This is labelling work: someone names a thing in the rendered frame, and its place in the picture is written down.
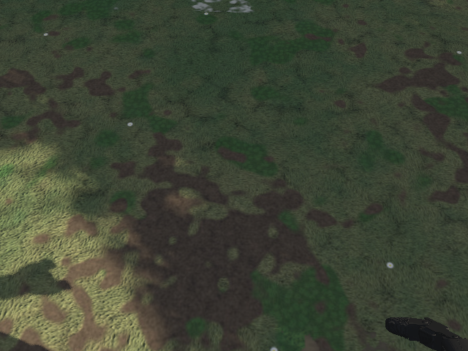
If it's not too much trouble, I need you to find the robot right hand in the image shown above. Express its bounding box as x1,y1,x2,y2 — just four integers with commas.
385,317,468,351

